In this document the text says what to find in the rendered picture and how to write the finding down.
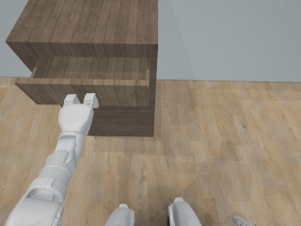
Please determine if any left robot thigh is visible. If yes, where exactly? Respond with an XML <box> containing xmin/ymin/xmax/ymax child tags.
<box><xmin>104</xmin><ymin>207</ymin><xmax>135</xmax><ymax>226</ymax></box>

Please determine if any cabinet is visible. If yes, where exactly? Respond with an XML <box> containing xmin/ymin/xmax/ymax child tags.
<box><xmin>6</xmin><ymin>0</ymin><xmax>158</xmax><ymax>137</ymax></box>

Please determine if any left robot hand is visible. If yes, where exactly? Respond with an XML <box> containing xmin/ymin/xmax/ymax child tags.
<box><xmin>58</xmin><ymin>93</ymin><xmax>99</xmax><ymax>136</ymax></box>

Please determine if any drawer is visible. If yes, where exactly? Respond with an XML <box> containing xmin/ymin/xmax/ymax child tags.
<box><xmin>14</xmin><ymin>56</ymin><xmax>151</xmax><ymax>106</ymax></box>

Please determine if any robot left forearm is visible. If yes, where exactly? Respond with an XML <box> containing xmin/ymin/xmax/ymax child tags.
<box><xmin>4</xmin><ymin>131</ymin><xmax>85</xmax><ymax>226</ymax></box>

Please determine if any right robot shin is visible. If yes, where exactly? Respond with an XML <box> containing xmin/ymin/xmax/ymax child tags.
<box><xmin>173</xmin><ymin>197</ymin><xmax>184</xmax><ymax>203</ymax></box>

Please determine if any left robot upper arm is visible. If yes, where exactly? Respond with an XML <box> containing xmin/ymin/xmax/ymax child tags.
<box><xmin>8</xmin><ymin>197</ymin><xmax>64</xmax><ymax>226</ymax></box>

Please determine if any right robot hand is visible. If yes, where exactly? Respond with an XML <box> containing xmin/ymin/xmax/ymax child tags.
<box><xmin>232</xmin><ymin>216</ymin><xmax>252</xmax><ymax>226</ymax></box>

